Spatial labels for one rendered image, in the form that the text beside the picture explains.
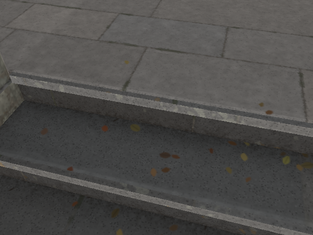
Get stairs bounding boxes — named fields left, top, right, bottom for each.
left=0, top=84, right=313, bottom=235

